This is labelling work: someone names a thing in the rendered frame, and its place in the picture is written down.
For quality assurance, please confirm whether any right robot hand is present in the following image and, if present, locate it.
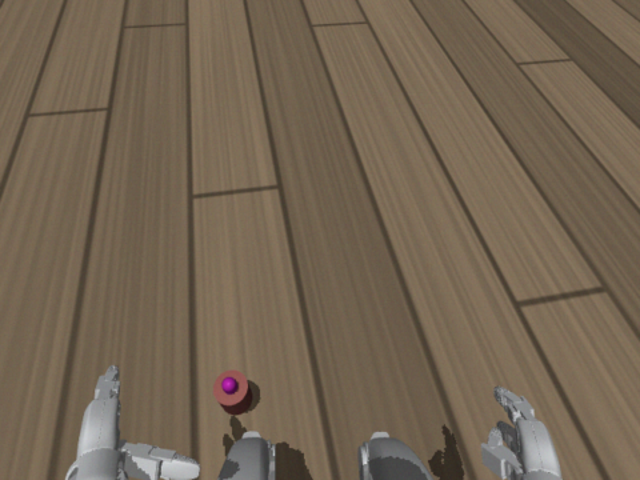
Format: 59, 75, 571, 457
481, 386, 562, 480

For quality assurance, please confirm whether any left robot hand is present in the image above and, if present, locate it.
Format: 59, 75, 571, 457
76, 365, 200, 480

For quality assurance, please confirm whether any bottle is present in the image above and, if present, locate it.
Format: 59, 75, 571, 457
213, 370, 253, 415

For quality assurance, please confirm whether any left robot arm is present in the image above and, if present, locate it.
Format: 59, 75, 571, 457
65, 448, 129, 480

